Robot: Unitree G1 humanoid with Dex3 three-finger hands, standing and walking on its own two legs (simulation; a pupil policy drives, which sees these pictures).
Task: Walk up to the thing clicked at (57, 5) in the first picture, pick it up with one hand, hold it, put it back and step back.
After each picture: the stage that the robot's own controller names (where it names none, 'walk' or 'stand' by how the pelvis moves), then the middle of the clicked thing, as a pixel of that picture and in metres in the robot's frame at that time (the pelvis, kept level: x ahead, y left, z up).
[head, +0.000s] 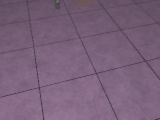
stand; (56, 1) +2.27 +0.40 -0.65
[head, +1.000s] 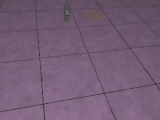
walk; (66, 13) +2.15 +0.19 -0.64
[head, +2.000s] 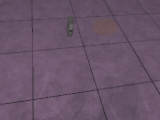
walk; (70, 27) +1.52 +0.12 -0.65
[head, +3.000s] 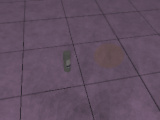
walk; (66, 61) +1.02 +0.14 -0.65
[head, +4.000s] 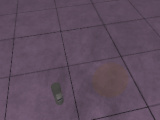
walk; (57, 94) +0.64 +0.23 -0.62
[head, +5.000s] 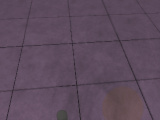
stand; out of the picture +0.43 +0.15 -0.62
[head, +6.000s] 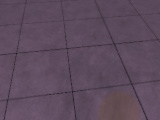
stand; out of the picture +0.38 +0.17 -0.66
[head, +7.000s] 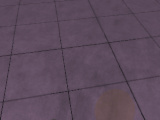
stand; out of the picture +0.39 +0.20 -0.65
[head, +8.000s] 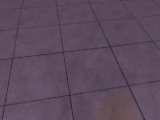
stand; out of the picture +0.38 +0.19 -0.66
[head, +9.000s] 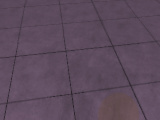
stand; out of the picture +0.38 +0.18 -0.66
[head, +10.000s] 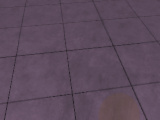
stand; out of the picture +0.38 +0.17 -0.66
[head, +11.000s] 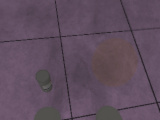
go down; (45, 82) +0.44 +0.17 -0.44
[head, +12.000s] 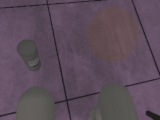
go down; (31, 57) +0.47 +0.20 -0.28
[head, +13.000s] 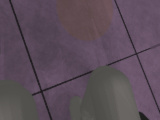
close in; out of the picture +0.45 +0.24 -0.18
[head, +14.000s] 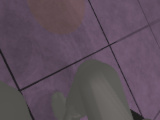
close; out of the picture +0.45 +0.26 -0.16
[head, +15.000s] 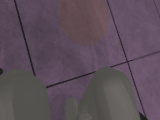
lift; out of the picture +0.36 +0.25 -0.14
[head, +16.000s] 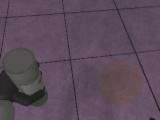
lift; (30, 83) +0.32 +0.17 +0.05
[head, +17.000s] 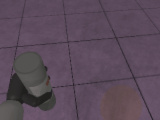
hold; (39, 86) +0.32 +0.15 +0.06
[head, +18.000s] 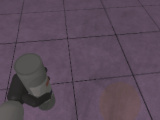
hold; (39, 86) +0.32 +0.16 +0.05
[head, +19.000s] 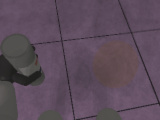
crouch; (28, 65) +0.40 +0.18 -0.02
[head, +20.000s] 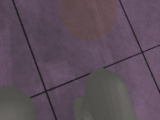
lower; out of the picture +0.49 +0.24 -0.10
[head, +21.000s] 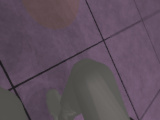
lower; out of the picture +0.46 +0.29 -0.17
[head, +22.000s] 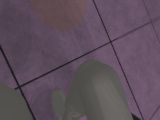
lower; out of the picture +0.45 +0.28 -0.17
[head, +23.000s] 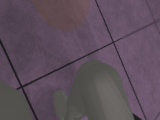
lower; out of the picture +0.45 +0.28 -0.17
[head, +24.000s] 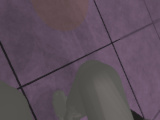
lower; out of the picture +0.45 +0.28 -0.17
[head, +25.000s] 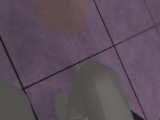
open; out of the picture +0.44 +0.26 -0.17
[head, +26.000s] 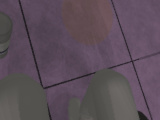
stand; out of the picture +0.45 +0.24 -0.19
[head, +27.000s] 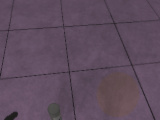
stand; (55, 114) +0.40 +0.16 -0.55
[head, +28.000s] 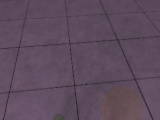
stand; out of the picture +0.41 +0.16 -0.60
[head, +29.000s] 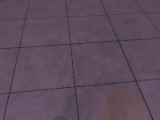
stand; out of the picture +0.40 +0.15 -0.60
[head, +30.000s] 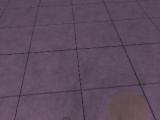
stand; out of the picture +0.42 +0.14 -0.65
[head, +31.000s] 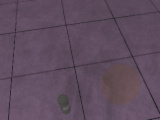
walk; (64, 105) +0.46 +0.16 -0.63
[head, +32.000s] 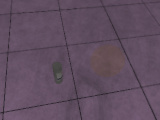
walk; (57, 73) +0.71 +0.17 -0.63
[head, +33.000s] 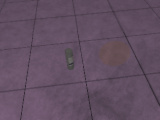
stand; (69, 59) +1.03 +0.21 -0.64
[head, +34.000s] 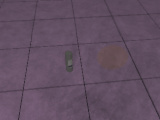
stand; (69, 61) +1.03 +0.16 -0.66
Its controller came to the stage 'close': yes
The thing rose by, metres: 0.69
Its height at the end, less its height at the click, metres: +0.00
